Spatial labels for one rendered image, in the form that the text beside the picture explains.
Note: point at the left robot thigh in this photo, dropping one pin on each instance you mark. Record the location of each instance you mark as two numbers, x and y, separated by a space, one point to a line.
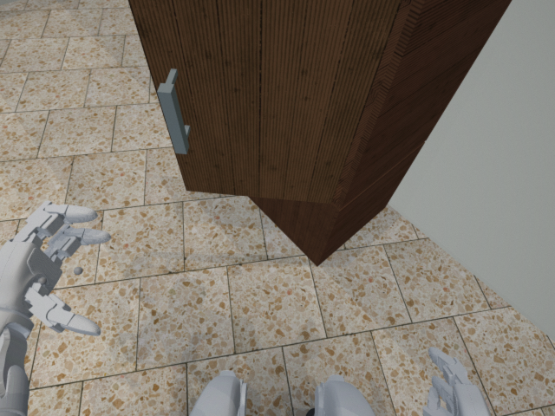
222 396

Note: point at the robot right hand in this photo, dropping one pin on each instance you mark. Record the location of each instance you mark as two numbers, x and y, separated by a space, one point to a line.
462 397

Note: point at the left robot forearm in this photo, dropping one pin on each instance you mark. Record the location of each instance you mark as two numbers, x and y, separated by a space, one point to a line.
15 328

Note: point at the robot left hand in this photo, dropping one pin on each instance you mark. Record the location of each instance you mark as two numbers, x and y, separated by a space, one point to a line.
22 263

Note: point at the handle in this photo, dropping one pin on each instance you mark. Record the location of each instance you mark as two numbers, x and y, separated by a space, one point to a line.
171 109

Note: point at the right robot thigh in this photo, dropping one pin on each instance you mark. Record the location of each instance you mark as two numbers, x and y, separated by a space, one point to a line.
339 398

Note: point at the cupboard door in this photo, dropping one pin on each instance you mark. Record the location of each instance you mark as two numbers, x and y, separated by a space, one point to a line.
273 90

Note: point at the robot thigh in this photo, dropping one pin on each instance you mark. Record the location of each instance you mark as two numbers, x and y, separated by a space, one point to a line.
222 396
339 398

